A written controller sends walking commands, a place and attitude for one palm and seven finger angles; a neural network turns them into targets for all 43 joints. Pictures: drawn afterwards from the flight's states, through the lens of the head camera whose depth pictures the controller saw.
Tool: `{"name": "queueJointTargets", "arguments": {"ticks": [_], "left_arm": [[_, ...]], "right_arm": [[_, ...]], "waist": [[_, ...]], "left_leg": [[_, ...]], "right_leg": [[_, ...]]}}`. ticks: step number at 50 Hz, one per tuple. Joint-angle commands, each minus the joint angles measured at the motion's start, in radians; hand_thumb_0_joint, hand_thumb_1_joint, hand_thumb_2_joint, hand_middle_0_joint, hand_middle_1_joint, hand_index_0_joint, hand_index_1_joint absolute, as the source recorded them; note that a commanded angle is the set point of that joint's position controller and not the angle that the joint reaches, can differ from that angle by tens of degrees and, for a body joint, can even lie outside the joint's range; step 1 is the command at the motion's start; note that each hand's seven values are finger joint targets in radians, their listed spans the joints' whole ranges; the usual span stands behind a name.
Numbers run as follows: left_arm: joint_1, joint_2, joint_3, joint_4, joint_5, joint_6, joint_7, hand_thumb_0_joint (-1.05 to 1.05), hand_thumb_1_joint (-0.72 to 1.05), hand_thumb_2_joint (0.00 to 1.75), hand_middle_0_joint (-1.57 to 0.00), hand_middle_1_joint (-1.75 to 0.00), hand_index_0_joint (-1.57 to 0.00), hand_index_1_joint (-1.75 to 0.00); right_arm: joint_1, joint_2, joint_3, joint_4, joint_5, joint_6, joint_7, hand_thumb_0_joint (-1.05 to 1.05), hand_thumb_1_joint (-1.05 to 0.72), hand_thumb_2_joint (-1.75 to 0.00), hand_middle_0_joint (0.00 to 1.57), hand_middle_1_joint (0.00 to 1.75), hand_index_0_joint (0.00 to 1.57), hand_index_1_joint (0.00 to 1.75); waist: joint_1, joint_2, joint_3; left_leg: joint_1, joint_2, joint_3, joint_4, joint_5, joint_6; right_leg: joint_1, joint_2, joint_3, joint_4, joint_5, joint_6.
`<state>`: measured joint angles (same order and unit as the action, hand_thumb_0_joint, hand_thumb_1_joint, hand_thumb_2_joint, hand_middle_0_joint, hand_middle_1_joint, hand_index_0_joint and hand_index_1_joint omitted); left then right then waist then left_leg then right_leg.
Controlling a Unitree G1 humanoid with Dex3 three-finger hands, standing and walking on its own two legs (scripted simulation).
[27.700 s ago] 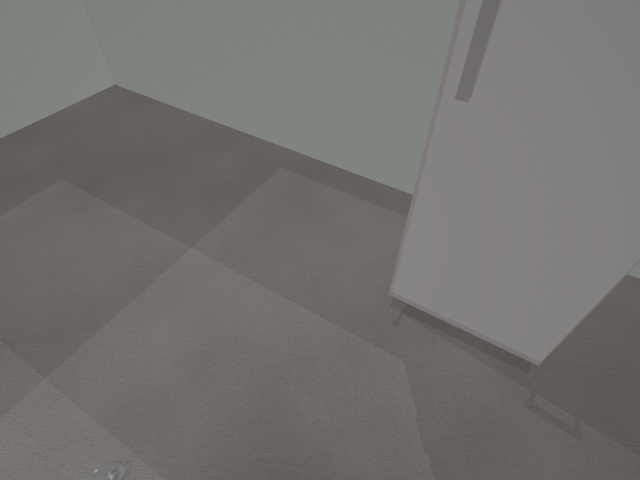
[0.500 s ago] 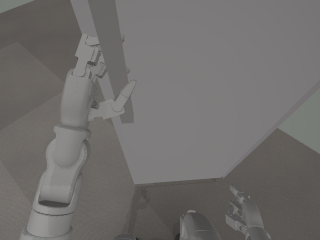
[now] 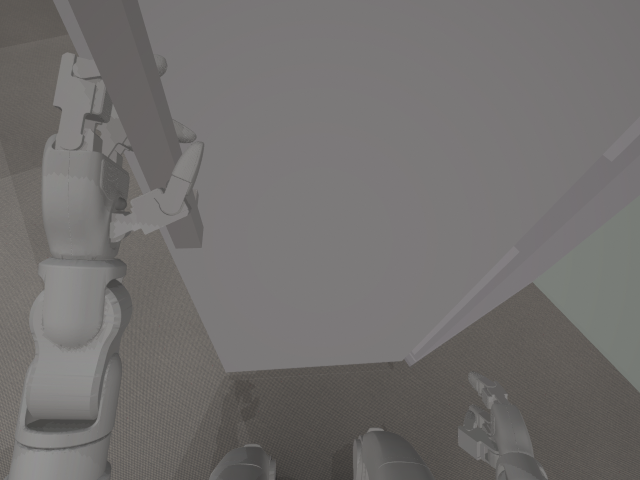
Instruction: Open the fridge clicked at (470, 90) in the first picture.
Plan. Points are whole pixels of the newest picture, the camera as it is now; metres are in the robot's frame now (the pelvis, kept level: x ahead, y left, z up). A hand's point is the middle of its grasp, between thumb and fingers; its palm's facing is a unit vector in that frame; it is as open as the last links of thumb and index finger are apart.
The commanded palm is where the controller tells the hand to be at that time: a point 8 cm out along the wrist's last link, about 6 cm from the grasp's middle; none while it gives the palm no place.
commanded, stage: walk backward, drawing the door open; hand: left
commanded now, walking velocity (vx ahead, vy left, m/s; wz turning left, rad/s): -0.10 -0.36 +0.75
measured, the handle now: (160, 124) +0.36 +0.17 +0.24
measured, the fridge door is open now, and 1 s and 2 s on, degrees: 63 68 70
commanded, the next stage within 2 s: stop walking and hold the door back in 0.14 s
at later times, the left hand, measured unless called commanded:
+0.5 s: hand (192, 259) +0.25 +0.12 +0.22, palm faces +0.42 -0.90 -0.13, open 8.0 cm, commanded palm +0.23 +0.17 +0.21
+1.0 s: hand (190, 204) +0.29 +0.13 +0.23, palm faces +0.43 -0.89 -0.16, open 6.3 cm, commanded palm +0.24 +0.18 +0.21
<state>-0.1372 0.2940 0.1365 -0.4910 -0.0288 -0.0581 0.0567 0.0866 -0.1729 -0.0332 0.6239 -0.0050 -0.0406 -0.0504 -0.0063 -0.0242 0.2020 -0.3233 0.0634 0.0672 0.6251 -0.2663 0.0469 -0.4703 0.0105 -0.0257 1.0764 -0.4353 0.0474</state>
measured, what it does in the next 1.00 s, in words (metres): steps to the right, turning left: right foot, then left foot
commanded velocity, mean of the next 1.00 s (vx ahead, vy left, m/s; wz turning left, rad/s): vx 0.07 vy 0.02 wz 0.17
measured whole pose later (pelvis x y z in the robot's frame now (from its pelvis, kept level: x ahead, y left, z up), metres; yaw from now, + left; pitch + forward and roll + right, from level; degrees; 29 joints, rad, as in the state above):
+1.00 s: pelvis -0.08 -0.14 +0.00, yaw +17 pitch -2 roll +0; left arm -0.69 0.32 0.18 0.50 -0.04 -0.10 0.05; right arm 0.26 -0.31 -0.01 0.73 0.02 -0.02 -0.10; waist -0.05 0.01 0.04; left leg -0.31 0.04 0.08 0.54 -0.20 -0.01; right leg -0.20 -0.11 -0.01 0.58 -0.35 0.08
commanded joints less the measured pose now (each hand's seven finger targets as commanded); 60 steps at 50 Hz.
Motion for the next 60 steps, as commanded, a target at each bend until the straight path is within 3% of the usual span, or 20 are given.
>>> {"name": "queueJointTargets", "arguments": {"ticks": [1, 6, 8, 10, 11, 15, 19, 21, 22, 27, 32, 35, 37, 38, 43, 47, 50, 53, 57, 60], "left_arm": [[-0.245, 0.123, 0.063, -0.25, 0.015, -0.097, -0.002, 0.0, 0.9, 0.9, -0.45, -1.4, -0.45, -1.4], [-0.236, 0.117, 0.074, -0.202, -0.018, -0.093, -0.01, 0.0, 0.9, 0.9, -0.45, -1.4, -0.45, -1.4], [-0.24, 0.145, 0.1, -0.189, -0.021, -0.095, -0.01, 0.0, 0.9, 0.9, -0.45, -1.4, -0.45, -1.4], [-0.202, 0.254, 0.174, -0.215, -0.023, -0.084, 0.007, 0.0, 0.9, 0.9, -0.45, -1.4, -0.45, -1.4], [-0.237, 0.27, 0.194, -0.252, -0.025, -0.091, 0.018, 0.0, 0.9, 0.9, -0.45, -1.4, -0.45, -1.4], [-0.343, 0.238, 0.197, 0.051, -0.028, -0.054, 0.043, 0.0, 0.9, 0.9, -0.45, -1.4, -0.45, -1.4], [-0.472, 0.266, 0.189, 0.209, -0.01, -0.068, 0.052, 0.0, 0.9, 0.9, -0.45, -1.4, -0.45, -1.4], [-0.559, 0.202, 0.076, 0.195, -0.014, -0.09, 0.042, 0.0, 0.9, 0.9, -0.45, -1.4, -0.45, -1.4], [-0.637, 0.116, -0.006, 0.154, -0.026, -0.104, 0.04, 0.0, 0.9, 0.9, -0.45, -1.4, -0.45, -1.4], [-0.854, 0.156, 0.0, 0.382, -0.006, -0.089, 0.053, 0.0, 0.9, 0.9, -0.45, -1.4, -0.45, -1.4], [-0.937, 0.133, -0.012, 0.516, -0.027, -0.071, 0.046, 0.0, 0.9, 0.9, -0.45, -1.4, -0.45, -1.4], [-0.915, 0.255, 0.09, 0.645, -0.018, -0.064, 0.049, 0.0, 0.9, 0.9, -0.45, -1.4, -0.45, -1.4], [-0.959, 0.283, 0.099, 0.706, -0.012, -0.066, 0.041, 0.0, 0.9, 0.9, -0.45, -1.4, -0.45, -1.4], [-1.019, 0.297, 0.133, 0.733, -0.03, -0.066, 0.042, 0.0, 0.9, 0.9, -0.45, -1.4, -0.45, -1.4], [-1.017, 0.366, 0.189, 0.885, -0.002, -0.098, 0.039, 0.0, 0.9, 0.9, -0.45, -1.4, -0.45, -1.4], [-0.917, 0.345, 0.184, 0.81, -0.002, -0.113, 0.026, 0.0, 0.9, 0.9, -0.45, -1.4, -0.45, -1.4], [-0.891, 0.167, 0.06, 0.665, -0.028, -0.138, 0.008, 0.0, 0.9, 0.9, -0.45, -1.4, -0.45, -1.4], [-0.895, 0.179, 0.08, 0.581, -0.03, -0.146, 0.0, 0.0, 0.9, 0.9, -0.45, -1.4, -0.45, -1.4], [-0.847, 0.289, 0.152, 0.565, -0.001, -0.147, 0.02, 0.0, 0.9, 0.9, -0.45, -1.4, -0.45, -1.4], [-0.746, 0.354, 0.215, 0.605, -0.011, -0.129, 0.026, 0.0, 0.9, 0.9, -0.45, -1.4, -0.45, -1.4]], "right_arm": [[-0.057, -0.154, -0.042, -0.117, -0.002, -0.055, 0.002, 0.0, -0.9, -0.9, 0.2, 0.3, 0.2, 0.3], [-0.058, -0.148, -0.029, -0.147, 0.016, -0.064, 0.003, 0.0, -0.9, -0.9, 0.2, 0.3, 0.2, 0.3], [-0.054, -0.128, -0.021, -0.155, 0.025, -0.063, 0.001, 0.0, -0.9, -0.9, 0.2, 0.3, 0.2, 0.3], [-0.06, -0.073, -0.014, -0.158, 0.041, -0.061, -0.009, 0.0, -0.9, -0.9, 0.2, 0.3, 0.2, 0.3], [-0.107, -0.075, -0.003, -0.162, 0.04, -0.073, -0.018, 0.0, -0.9, -0.9, 0.2, 0.3, 0.2, 0.3], [-0.112, -0.109, -0.006, -0.112, 0.036, -0.054, -0.032, 0.0, -0.9, -0.9, 0.2, 0.3, 0.2, 0.3], [-0.043, -0.115, 0.019, -0.104, 0.025, -0.021, -0.054, 0.0, -0.9, -0.9, 0.2, 0.3, 0.2, 0.3], [-0.037, -0.142, 0.011, -0.115, 0.029, -0.005, -0.05, 0.0, -0.9, -0.9, 0.2, 0.3, 0.2, 0.3], [-0.043, -0.173, 0.009, -0.146, 0.038, -0.008, -0.037, 0.0, -0.9, -0.9, 0.2, 0.3, 0.2, 0.3], [-0.022, -0.186, 0.007, -0.092, 0.031, -0.016, -0.034, 0.0, -0.9, -0.9, 0.2, 0.3, 0.2, 0.3], [-0.034, -0.171, 0.031, -0.104, 0.021, -0.011, -0.037, 0.0, -0.9, -0.9, 0.2, 0.3, 0.2, 0.3], [-0.01, -0.184, 0.023, -0.09, 0.01, 0.0, -0.043, 0.0, -0.9, -0.9, 0.2, 0.3, 0.2, 0.3], [-0.016, -0.16, 0.021, -0.098, 0.003, 0.013, -0.043, 0.0, -0.9, -0.9, 0.2, 0.3, 0.2, 0.3], [-0.031, -0.193, 0.015, -0.088, 0.002, -0.005, -0.049, 0.0, -0.9, -0.9, 0.2, 0.3, 0.2, 0.3], [0.047, -0.181, 0.021, -0.032, 0.027, -0.034, -0.052, 0.0, -0.9, -0.9, 0.2, 0.3, 0.2, 0.3], [0.044, -0.177, 0.009, -0.037, 0.022, -0.031, -0.06, 0.0, -0.9, -0.9, 0.2, 0.3, 0.2, 0.3], [0.029, -0.212, -0.012, -0.078, 0.037, -0.039, -0.045, 0.0, -0.9, -0.9, 0.2, 0.3, 0.2, 0.3], [0.034, -0.189, 0.003, -0.073, 0.025, -0.047, -0.023, 0.0, -0.9, -0.9, 0.2, 0.3, 0.2, 0.3], [0.053, -0.218, -0.004, -0.075, 0.028, -0.03, -0.019, 0.0, -0.9, -0.9, 0.2, 0.3, 0.2, 0.3], [0.051, -0.182, -0.001, -0.091, 0.035, -0.028, -0.031, 0.0, -0.9, -0.9, 0.2, 0.3, 0.2, 0.3]], "waist": [[0.005, 0.251, -0.37], [0.015, 0.354, -0.409], [0.031, 0.195, -0.421], [0.036, -0.251, -0.395], [0.054, -0.266, -0.374], [0.021, -0.258, -0.31], [0.018, -0.161, -0.451], [-0.006, 0.091, -0.498], [0.012, 0.369, -0.511], [-0.012, 0.087, -0.423], [0.023, 0.227, -0.426], [0.045, 0.133, -0.453], [0.051, -0.299, -0.333], [0.063, -0.238, -0.266], [0.035, -0.235, -0.421], [0.034, -0.138, -0.429], [0.019, 0.196, -0.512], [-0.002, 0.168, -0.468], [0.019, 0.189, -0.487], [0.003, -0.102, -0.473]], "left_leg": [[0.276, 0.308, -0.355, -0.317, 0.235, 0.057], [0.088, 0.214, -0.248, -0.373, -0.093, 0.01], [0.018, 0.104, -0.164, -0.236, -0.14, -0.032], [-0.114, -0.079, 0.005, 0.333, -0.301, -0.103], [-0.217, -0.06, -0.031, 0.597, -0.401, -0.083], [-0.273, 0.002, -0.002, 0.516, -0.333, -0.095], [0.033, -0.116, 0.111, -0.027, -0.076, -0.064], [0.35, 0.035, 0.0, -0.209, 0.293, -0.023], [0.401, 0.288, -0.328, -0.217, 0.701, 0.104], [0.171, 0.281, -0.325, -0.316, 0.167, 0.131], [0.021, 0.166, -0.158, -0.47, -0.309, 0.04], [-0.04, 0.099, -0.093, -0.337, -0.323, -0.011], [-0.252, -0.049, -0.019, 0.189, -0.184, -0.087], [-0.313, -0.053, -0.105, 0.43, -0.161, -0.103], [-0.202, -0.033, -0.044, 0.223, -0.086, -0.072], [0.114, -0.084, 0.095, -0.161, 0.06, -0.064], [0.359, 0.182, -0.185, -0.16, 0.426, 0.034], [0.288, 0.28, -0.325, -0.243, 0.49, 0.113], [0.17, 0.177, -0.098, -0.092, 0.418, 0.012], [0.03, 0.023, 0.0, -0.007, 0.05, -0.067]], "right_leg": [[-0.017, -0.058, 0.093, -0.134, 0.099, 0.006], [0.356, 0.031, -0.052, -0.501, 0.03, 0.002], [0.488, 0.014, -0.078, -0.701, 0.135, -0.003], [0.399, -0.281, 0.119, -0.82, 0.241, -0.154], [0.335, -0.395, 0.18, -0.787, 0.463, -0.227], [0.4, -0.387, 0.087, -0.627, 0.938, -0.202], [0.43, -0.32, -0.037, -0.435, 1.12, -0.1], [0.194, -0.234, -0.077, -0.206, 0.611, -0.032], [0.027, -0.1, -0.07, -0.018, -0.046, 0.011], [0.069, -0.087, 0.038, 0.004, -0.055, -0.002], [0.336, -0.012, -0.097, -0.316, -0.021, -0.028], [0.507, -0.033, -0.079, -0.618, 0.009, -0.066], [0.413, -0.381, 0.484, -0.914, -0.212, -0.236], [0.305, -0.487, 0.573, -0.962, -0.122, -0.292], [0.474, -0.297, 0.094, -0.684, 0.522, -0.131], [0.366, -0.243, 0.037, -0.595, 0.516, -0.094], [0.164, -0.063, -0.063, -0.378, 0.238, -0.018], [0.151, -0.016, -0.017, -0.341, -0.087, -0.022], [0.348, -0.064, 0.01, -0.639, 0.245, -0.042], [0.398, -0.218, 0.163, -0.671, 0.503, -0.105]]}}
